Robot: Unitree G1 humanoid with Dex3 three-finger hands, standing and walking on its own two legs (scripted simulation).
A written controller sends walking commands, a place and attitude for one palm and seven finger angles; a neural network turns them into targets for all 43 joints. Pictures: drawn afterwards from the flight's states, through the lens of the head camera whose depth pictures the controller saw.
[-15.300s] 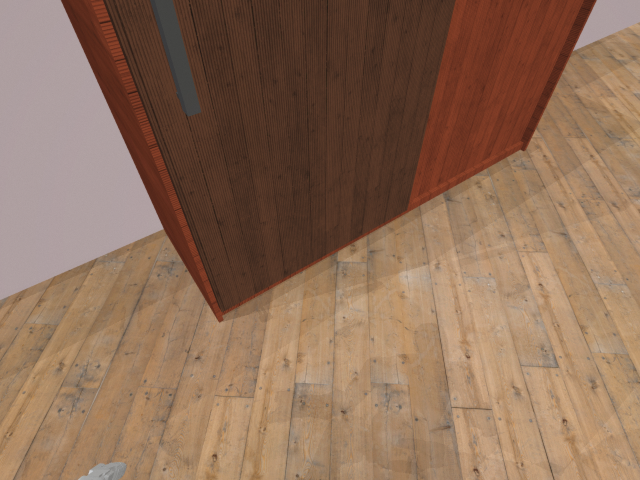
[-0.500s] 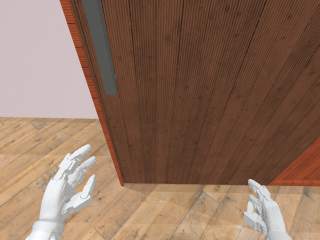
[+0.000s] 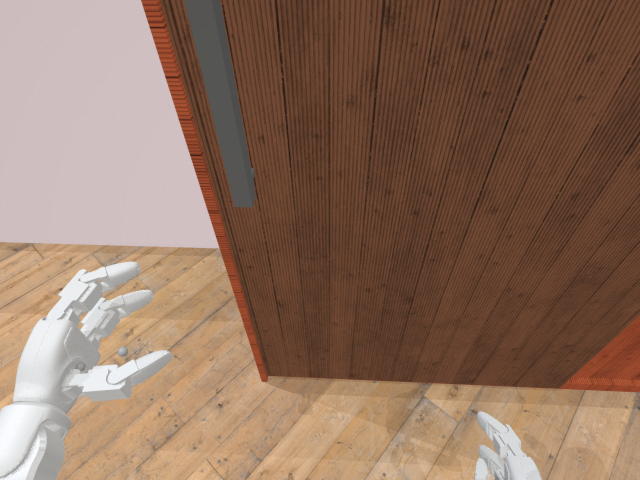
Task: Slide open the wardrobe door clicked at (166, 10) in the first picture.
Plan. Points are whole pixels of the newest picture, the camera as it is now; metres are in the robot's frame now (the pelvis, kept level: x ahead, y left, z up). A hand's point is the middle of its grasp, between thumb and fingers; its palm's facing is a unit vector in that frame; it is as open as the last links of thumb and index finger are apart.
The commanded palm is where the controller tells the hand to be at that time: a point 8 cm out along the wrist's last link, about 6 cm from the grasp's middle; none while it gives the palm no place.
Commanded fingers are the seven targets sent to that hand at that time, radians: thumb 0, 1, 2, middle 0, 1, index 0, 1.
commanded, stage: raise the hand with hooked fingers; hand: left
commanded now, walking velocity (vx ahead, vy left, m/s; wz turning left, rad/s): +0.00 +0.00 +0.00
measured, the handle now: (229, 95) +0.51 +0.16 +0.24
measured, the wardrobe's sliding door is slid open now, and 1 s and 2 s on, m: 0.00 0.00 0.00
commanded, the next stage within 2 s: move the hooked fingers beside the handle in 1.26 s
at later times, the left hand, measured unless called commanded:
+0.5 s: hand (39, 275) +0.25 +0.28 +0.20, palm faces +0.11 -0.99 -0.10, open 13.7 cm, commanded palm +0.21 +0.32 +0.21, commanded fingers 0.00 -0.50 0.30 -0.30 -1.20 -0.30 -1.20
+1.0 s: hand (21, 216) +0.28 +0.29 +0.25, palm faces +0.08 -0.99 -0.11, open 14.0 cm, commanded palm +0.24 +0.33 +0.26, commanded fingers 0.00 -0.50 0.30 -0.30 -1.20 -0.30 -1.20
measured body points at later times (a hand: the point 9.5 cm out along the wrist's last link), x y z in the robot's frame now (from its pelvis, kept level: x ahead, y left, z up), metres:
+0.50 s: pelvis +0.00 +0.01 +0.02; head -0.03 -0.01 +0.47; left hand +0.23 +0.33 +0.21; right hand +0.21 -0.19 -0.03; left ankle +0.03 +0.11 -0.72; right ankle -0.01 -0.10 -0.72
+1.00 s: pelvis +0.00 +0.00 +0.02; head -0.03 -0.02 +0.47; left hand +0.27 +0.34 +0.25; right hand +0.21 -0.22 -0.04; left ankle +0.03 +0.11 -0.72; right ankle -0.01 -0.10 -0.72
